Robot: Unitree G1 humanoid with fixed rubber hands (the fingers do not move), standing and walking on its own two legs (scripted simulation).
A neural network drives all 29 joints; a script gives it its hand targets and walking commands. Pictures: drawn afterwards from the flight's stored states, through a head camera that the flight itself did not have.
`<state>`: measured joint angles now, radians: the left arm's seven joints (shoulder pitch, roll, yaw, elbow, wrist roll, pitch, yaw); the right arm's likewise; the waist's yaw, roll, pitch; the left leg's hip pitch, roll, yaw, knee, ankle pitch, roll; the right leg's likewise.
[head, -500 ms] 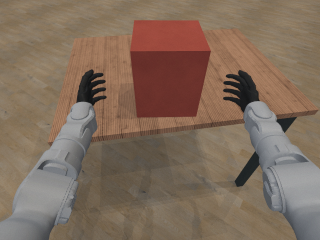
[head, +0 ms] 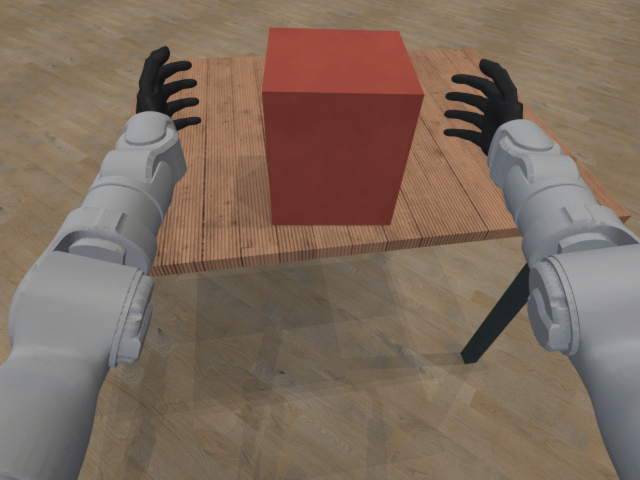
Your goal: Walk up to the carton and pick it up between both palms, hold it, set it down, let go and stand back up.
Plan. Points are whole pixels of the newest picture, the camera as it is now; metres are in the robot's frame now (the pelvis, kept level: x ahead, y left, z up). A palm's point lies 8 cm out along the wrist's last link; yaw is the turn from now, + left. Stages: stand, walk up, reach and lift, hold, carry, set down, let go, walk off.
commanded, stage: reach and lift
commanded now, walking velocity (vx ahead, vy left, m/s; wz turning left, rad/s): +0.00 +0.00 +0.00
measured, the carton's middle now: (333, 131) +0.65 +0.00 +0.09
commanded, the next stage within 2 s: none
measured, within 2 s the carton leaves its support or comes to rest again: neither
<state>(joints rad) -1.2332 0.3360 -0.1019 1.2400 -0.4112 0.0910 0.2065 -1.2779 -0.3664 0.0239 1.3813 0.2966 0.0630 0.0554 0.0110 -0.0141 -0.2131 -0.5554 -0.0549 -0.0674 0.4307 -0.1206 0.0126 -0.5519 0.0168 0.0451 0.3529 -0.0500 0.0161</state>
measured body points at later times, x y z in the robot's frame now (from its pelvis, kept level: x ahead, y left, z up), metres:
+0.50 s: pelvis +0.01 +0.00 +0.01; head +0.07 +0.01 +0.45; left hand +0.52 +0.22 +0.28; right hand +0.53 -0.19 +0.29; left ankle +0.04 +0.10 -0.74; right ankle +0.06 -0.13 -0.74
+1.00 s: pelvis +0.05 -0.01 +0.02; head +0.13 -0.02 +0.46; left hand +0.57 +0.22 +0.30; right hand +0.58 -0.19 +0.31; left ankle +0.04 +0.10 -0.74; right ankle +0.06 -0.13 -0.74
